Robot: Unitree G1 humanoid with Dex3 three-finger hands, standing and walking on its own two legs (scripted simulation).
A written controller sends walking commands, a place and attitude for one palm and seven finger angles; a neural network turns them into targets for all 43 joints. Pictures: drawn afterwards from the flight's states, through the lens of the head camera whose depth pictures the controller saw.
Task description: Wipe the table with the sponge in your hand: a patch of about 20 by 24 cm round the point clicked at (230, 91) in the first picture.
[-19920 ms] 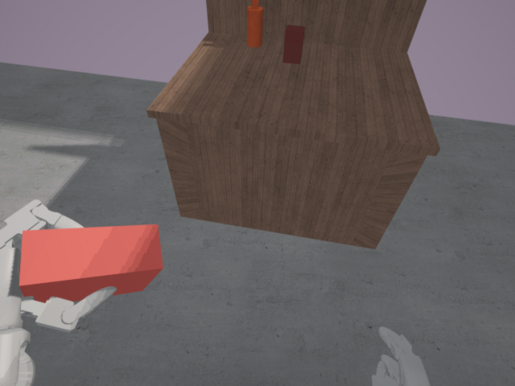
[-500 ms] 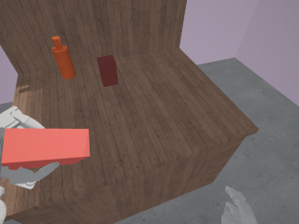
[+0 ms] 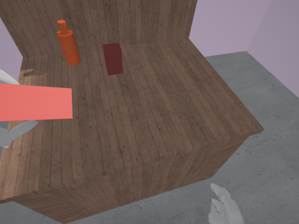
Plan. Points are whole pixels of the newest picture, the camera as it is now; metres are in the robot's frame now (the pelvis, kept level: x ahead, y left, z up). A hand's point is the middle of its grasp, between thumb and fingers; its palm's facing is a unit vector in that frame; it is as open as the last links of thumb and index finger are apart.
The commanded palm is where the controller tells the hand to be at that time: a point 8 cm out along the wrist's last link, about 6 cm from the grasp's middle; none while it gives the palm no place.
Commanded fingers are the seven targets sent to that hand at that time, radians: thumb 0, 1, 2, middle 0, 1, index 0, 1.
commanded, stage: come to a stop and stand still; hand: left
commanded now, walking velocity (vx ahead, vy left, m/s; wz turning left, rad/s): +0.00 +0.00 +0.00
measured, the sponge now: (36, 105) +0.27 +0.25 +0.21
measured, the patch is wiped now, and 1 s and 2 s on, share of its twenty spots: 0.00 0.00 0.00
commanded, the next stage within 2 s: look again from close up in 1.14 s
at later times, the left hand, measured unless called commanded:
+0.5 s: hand out of the picture +0.16 +0.29 +0.17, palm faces +0.49 -0.81 -0.32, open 9.6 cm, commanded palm +0.11 +0.31 +0.18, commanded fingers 0.00 0.10 1.30 -1.20 -1.60 -1.20 -1.60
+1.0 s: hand (13, 152) +0.20 +0.28 +0.16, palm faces +0.38 -0.84 -0.38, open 9.6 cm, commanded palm +0.14 +0.31 +0.18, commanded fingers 0.00 0.10 1.30 -1.20 -1.60 -1.20 -1.60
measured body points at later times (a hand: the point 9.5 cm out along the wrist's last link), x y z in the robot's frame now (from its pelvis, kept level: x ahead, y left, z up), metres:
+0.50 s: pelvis -0.04 +0.02 -0.01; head -0.03 +0.06 +0.44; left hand +0.13 +0.33 +0.19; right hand +0.12 -0.21 -0.08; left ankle -0.01 +0.14 -0.74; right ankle +0.03 -0.08 -0.74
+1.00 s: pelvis -0.03 +0.03 +0.00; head -0.01 +0.05 +0.45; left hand +0.17 +0.32 +0.18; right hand +0.14 -0.20 -0.07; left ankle -0.01 +0.14 -0.74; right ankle +0.03 -0.08 -0.74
